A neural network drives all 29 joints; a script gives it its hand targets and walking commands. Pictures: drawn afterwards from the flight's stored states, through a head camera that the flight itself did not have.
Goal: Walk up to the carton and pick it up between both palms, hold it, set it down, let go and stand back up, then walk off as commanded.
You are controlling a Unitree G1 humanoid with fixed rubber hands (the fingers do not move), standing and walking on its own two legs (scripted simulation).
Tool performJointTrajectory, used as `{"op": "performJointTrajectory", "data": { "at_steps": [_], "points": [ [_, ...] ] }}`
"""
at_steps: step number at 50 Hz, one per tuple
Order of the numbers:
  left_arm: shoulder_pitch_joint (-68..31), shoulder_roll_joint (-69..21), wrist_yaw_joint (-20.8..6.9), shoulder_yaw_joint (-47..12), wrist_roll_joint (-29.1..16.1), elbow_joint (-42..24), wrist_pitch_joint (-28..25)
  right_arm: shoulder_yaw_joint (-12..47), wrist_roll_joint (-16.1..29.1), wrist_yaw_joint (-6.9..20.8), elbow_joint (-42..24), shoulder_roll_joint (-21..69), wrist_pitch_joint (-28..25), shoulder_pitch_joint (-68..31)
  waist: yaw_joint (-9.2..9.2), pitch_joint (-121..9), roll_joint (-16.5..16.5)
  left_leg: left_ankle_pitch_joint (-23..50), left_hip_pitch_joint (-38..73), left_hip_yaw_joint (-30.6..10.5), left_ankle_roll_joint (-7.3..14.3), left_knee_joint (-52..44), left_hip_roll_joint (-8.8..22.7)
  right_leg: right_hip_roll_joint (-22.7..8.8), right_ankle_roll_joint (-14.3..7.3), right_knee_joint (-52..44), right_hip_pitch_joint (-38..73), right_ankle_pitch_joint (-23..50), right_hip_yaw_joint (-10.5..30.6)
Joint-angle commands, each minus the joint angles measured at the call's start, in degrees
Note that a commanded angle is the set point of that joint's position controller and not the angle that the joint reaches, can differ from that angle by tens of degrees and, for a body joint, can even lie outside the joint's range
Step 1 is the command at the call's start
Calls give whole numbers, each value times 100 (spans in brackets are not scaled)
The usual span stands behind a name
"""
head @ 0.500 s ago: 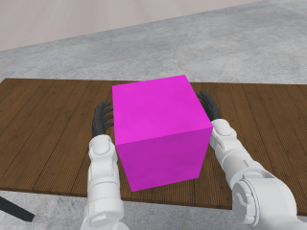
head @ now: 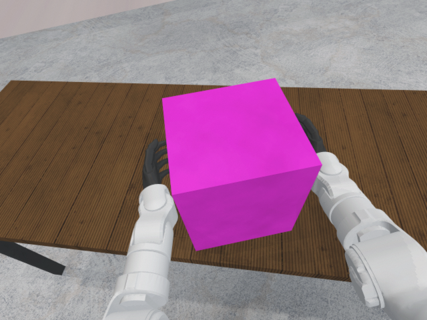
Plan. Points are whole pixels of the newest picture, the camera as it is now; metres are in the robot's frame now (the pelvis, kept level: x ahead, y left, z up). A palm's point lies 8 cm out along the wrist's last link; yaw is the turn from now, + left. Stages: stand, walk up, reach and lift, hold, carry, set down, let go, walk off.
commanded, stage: set down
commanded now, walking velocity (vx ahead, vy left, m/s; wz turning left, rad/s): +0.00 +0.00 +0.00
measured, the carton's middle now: (232, 170) +0.39 +0.09 +0.03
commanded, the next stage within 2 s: none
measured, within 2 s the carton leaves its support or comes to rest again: neither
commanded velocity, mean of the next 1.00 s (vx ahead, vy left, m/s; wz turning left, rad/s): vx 0.00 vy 0.00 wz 0.00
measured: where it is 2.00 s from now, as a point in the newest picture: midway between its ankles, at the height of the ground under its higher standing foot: outside the picture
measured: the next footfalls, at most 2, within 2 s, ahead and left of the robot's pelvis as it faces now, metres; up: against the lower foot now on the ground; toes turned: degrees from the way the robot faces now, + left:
none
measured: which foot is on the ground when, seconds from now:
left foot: down 0.00-1.00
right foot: down 0.00-1.00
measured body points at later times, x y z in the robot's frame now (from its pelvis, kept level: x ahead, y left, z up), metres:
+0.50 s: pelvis -0.03 -0.01 +0.00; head +0.01 -0.02 +0.44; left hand +0.34 +0.23 +0.14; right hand +0.47 -0.10 +0.16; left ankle +0.02 +0.15 -0.74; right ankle -0.05 -0.09 -0.75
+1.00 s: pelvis -0.04 +0.00 +0.00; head -0.02 -0.01 +0.44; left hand +0.34 +0.24 +0.20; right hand +0.46 -0.11 +0.21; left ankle +0.02 +0.15 -0.75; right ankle -0.05 -0.09 -0.75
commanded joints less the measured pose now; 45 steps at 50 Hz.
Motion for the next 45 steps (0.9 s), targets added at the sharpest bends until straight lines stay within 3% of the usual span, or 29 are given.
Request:
{"op": "performJointTrajectory", "data": {
  "at_steps": [1, 5, 10, 16, 19, 24, 29, 35, 40, 45],
  "points": [
    [-2187, 912, 82, -422, -381, -1921, 130, 22, 692, -3, -1934, -1718, -37, -3024, 50, -4676, -69, 4271, 2387, -267, -338, 1201, -422, 486, 30, 232, 233, 2837, 14],
    [-2158, 1000, 118, -427, -453, -2707, 681, 34, 881, 92, -2097, -1922, 408, -2958, -25, -4689, -110, 4425, 2684, -296, -349, 1197, -390, 513, 31, 202, 229, 2838, -36],
    [-2343, 1307, 86, -315, -486, -3163, 1547, 106, 1146, 163, -2391, -2080, 1078, -3093, -89, -4187, -239, 3766, 2529, -302, -259, 991, -480, 478, 67, 207, 541, 2736, -1],
    [-2931, 1755, 85, -155, -854, -2568, 2276, 155, 1300, 291, -2213, -2039, 1907, -3476, 18, -3205, -587, 1900, 1765, -245, -20, 498, -572, 360, 108, 188, 711, 1550, 126],
    [-3164, 1864, 97, -102, -975, -2184, 2445, 194, 1297, 377, -1975, -1908, 2139, -3577, 91, -3024, -605, 1477, 1474, -229, 44, 394, -591, 270, 118, 245, 768, 1380, 226],
    [-3521, 2149, 92, 125, -960, -2465, 2667, 205, 1381, 347, -2312, -2118, 2218, -3905, 179, -3544, -513, 1856, 1282, -245, 7, 476, -687, 248, 220, 527, 1344, 2617, 383],
    [-3838, 2238, 162, -29, -1100, -3207, 2966, -1, 1490, 278, -2979, -2581, 2262, -4202, -9, -4049, -300, 2102, 1500, -289, -100, 594, -706, 299, 272, 614, 1422, 3037, 282],
    [-4401, 2380, 302, -246, -1403, -3280, 3519, -204, 1513, 408, -2697, -2930, 2715, -4290, -187, -3722, -92, 1527, 1726, -316, -162, 480, -610, 314, 171, 333, 790, 1733, 168],
    [-4611, 2406, 388, -185, -1413, -2777, 3792, -238, 1459, 618, -2096, -2964, 3005, -4236, -116, -3306, -71, 783, 1427, -335, -118, 270, -575, 228, 80, 231, 610, 950, 216],
    [-4551, 2382, 377, -23, -1237, -2408, 3921, -173, 1411, 770, -1837, -2958, 3084, -4174, -67, -3094, -163, 575, 1221, -345, -47, 138, -588, 189, 71, 201, 755, 830, 260]
  ]
}}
